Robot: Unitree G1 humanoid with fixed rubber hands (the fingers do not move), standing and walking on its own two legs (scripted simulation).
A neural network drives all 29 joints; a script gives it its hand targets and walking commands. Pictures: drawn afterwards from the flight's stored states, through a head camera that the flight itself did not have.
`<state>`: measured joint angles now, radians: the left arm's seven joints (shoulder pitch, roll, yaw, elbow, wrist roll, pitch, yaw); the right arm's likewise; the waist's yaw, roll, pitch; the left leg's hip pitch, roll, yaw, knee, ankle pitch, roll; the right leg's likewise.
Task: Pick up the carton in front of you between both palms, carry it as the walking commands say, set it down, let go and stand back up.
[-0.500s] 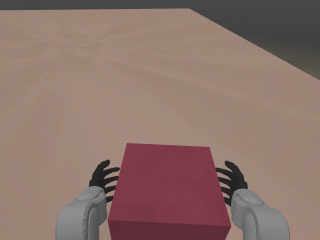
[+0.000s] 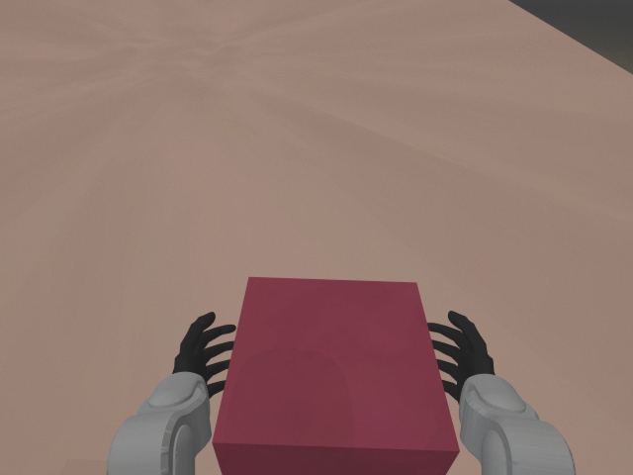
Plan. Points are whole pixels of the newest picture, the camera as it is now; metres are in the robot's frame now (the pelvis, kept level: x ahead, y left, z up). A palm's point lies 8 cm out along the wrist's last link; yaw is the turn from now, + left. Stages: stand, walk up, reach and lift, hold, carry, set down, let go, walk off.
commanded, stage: carry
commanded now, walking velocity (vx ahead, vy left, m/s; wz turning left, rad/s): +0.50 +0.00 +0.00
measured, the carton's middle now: (328, 407) +0.24 +0.01 -0.01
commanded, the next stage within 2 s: none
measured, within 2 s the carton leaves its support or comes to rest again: neither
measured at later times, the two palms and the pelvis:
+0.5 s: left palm (226, 203) +0.57 +0.20 +0.06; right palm (397, 207) +0.55 -0.10 +0.07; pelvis +0.33 +0.07 +0.00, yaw -3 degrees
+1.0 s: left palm (275, 115) +0.90 +0.15 +0.07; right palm (402, 114) +0.91 -0.15 +0.07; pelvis +0.67 -0.01 -0.01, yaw +1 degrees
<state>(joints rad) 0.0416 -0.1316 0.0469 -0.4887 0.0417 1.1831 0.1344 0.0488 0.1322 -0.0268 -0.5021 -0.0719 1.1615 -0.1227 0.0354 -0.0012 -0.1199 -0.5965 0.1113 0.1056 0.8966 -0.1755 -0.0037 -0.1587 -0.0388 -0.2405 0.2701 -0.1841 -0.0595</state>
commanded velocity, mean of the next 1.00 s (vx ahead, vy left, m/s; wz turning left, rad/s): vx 0.50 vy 0.00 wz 0.00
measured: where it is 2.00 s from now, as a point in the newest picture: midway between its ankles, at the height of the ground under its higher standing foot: (332, 294)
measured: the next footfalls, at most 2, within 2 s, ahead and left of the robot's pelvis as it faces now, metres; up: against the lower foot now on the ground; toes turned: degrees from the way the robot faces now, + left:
left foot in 0.26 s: +0.39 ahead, +0.14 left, +0.00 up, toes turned +10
right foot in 0.80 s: +0.74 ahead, -0.09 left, +0.00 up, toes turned -14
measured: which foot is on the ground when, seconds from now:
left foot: up 0.00-0.24, down 0.26-0.84, up 0.86-1.00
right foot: down 0.00-0.30, up 0.32-0.78, down 0.80-1.00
